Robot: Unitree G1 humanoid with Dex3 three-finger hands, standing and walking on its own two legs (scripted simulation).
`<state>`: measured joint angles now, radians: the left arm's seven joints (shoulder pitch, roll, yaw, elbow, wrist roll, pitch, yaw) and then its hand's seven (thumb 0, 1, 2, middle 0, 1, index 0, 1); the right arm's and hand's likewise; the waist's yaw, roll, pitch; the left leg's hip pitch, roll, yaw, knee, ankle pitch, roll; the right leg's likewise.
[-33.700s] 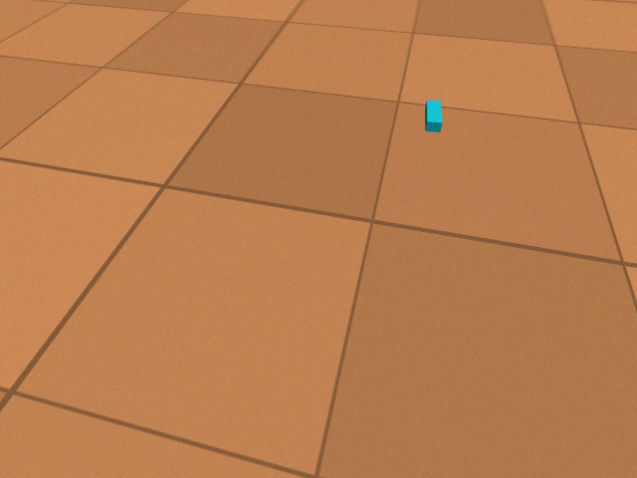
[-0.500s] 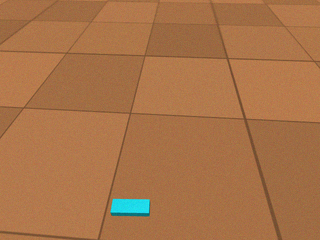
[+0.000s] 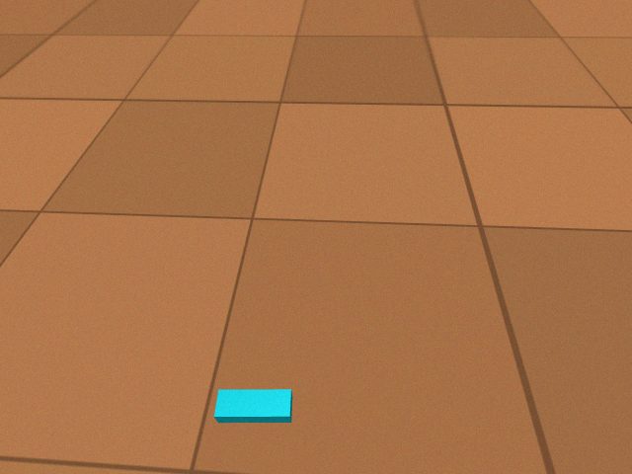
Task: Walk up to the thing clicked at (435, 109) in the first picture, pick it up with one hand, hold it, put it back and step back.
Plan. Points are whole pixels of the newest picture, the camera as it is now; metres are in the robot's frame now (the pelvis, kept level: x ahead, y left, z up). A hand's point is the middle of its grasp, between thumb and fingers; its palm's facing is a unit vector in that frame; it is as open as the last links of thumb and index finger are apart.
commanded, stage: stand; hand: left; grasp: from above
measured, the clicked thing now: (254, 406) +0.45 +0.22 -0.75
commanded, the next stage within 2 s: step back in 1.20 s
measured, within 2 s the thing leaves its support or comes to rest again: neither
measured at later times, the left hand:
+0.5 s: hand out of the picture +0.08 +0.24 -0.16, palm faces +0.02 -0.94 -0.33, open 7.3 cm
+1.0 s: hand out of the picture +0.07 +0.24 -0.16, palm faces +0.00 -0.94 -0.34, open 7.3 cm
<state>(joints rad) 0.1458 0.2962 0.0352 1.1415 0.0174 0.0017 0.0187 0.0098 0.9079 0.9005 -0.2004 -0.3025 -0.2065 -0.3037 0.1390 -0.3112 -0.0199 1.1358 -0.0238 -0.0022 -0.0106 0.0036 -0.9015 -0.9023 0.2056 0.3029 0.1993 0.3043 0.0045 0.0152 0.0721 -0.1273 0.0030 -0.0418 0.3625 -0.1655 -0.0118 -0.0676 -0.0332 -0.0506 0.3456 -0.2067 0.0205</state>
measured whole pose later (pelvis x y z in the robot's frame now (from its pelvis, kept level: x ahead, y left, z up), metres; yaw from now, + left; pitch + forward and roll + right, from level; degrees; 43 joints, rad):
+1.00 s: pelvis +0.01 -0.01 +0.00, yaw +0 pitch -3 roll +0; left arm 0.13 0.33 0.02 1.13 0.01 0.00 0.00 0.01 0.91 0.90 -0.20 -0.30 -0.21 -0.30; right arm 0.12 -0.33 0.00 1.15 -0.02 -0.01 0.00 0.00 -0.90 -0.90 0.21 0.30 0.20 0.30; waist 0.00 0.01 0.06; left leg -0.12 0.01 -0.04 0.32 -0.15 -0.03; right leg -0.07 -0.02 -0.05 0.32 -0.20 0.01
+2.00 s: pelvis -0.14 +0.04 -0.03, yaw -5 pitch -3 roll -1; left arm 0.18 0.36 0.09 0.88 0.02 0.05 -0.01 0.01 0.91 0.90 -0.20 -0.30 -0.21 -0.30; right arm 0.10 -0.38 -0.04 0.86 -0.01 0.04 -0.01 0.00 -0.90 -0.90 0.21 0.30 0.20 0.30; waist -0.01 0.04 0.17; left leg -0.44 0.01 0.03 0.71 -0.30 0.02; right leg -0.24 0.03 0.02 0.66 -0.37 -0.02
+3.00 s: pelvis -0.45 +0.04 -0.03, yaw +0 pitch -2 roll +1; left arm 0.15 0.38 0.07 0.77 0.03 0.05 0.02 0.01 0.90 0.90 -0.20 -0.30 -0.21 -0.30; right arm 0.21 -0.40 -0.05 0.87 -0.02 0.04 -0.02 0.01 -0.90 -0.90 0.21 0.30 0.20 0.30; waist 0.00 0.01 0.18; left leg -0.28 -0.05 -0.03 0.75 -0.45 0.00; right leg -0.38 -0.05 -0.03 0.69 -0.27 0.01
